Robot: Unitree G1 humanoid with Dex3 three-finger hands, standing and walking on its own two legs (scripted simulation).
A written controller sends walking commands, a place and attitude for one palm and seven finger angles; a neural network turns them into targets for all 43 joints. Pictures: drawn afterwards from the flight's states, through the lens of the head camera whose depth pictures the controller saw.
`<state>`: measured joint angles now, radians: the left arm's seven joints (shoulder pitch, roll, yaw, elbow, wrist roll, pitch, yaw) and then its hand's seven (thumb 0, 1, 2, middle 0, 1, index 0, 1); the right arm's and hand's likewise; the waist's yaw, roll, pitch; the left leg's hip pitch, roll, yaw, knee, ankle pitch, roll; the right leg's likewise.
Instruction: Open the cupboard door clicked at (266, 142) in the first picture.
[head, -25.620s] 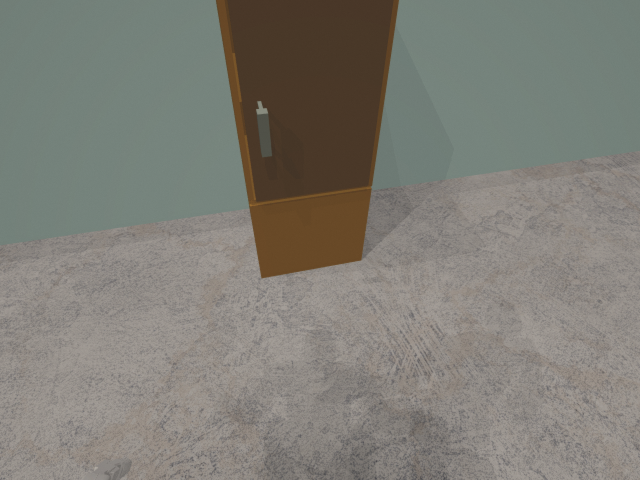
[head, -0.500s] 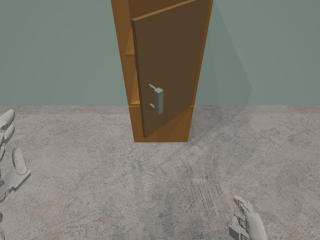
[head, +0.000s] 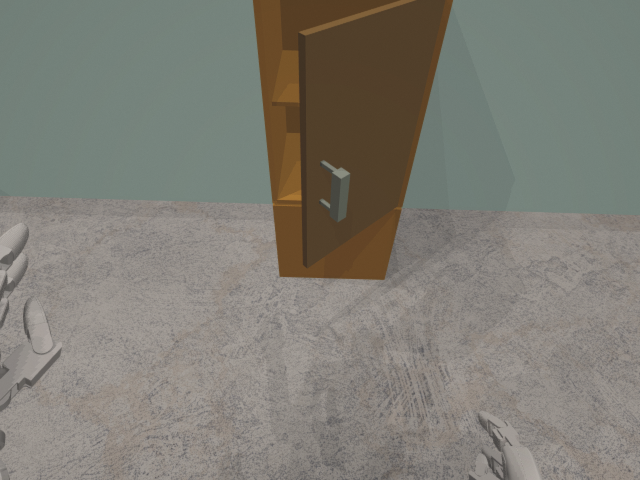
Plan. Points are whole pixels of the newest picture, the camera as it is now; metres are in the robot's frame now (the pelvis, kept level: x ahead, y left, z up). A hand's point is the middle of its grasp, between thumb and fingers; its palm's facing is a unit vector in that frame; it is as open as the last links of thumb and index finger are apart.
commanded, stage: stop stepping back and stand still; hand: left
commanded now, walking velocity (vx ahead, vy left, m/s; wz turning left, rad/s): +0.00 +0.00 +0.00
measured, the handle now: (331, 190) +0.69 +0.02 -0.08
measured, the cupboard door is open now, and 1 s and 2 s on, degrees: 43 43 43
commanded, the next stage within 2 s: let the arm hang, fingers relaxed in 0.02 s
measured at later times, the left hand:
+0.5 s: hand out of the picture +0.01 +0.16 -0.18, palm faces -0.02 -0.98 -0.18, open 7.2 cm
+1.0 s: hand out of the picture +0.05 +0.18 -0.15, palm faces +0.02 -0.95 -0.32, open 7.4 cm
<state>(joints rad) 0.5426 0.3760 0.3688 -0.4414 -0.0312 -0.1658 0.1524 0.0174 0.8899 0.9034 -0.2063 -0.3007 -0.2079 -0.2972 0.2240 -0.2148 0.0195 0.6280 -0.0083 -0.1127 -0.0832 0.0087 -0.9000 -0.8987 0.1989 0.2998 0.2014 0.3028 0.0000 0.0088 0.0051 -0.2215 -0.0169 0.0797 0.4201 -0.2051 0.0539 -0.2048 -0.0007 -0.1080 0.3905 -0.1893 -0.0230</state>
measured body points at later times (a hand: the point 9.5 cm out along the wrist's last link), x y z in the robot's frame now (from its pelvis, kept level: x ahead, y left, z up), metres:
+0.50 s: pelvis -0.01 -0.02 +0.00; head +0.02 -0.01 +0.44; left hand +0.01 +0.21 -0.16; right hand +0.03 -0.29 -0.14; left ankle +0.01 +0.08 -0.74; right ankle +0.01 -0.10 -0.74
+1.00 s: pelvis +0.00 -0.04 +0.00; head +0.01 -0.06 +0.45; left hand +0.05 +0.23 -0.13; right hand +0.03 -0.28 -0.17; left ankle +0.01 +0.08 -0.74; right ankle +0.01 -0.10 -0.74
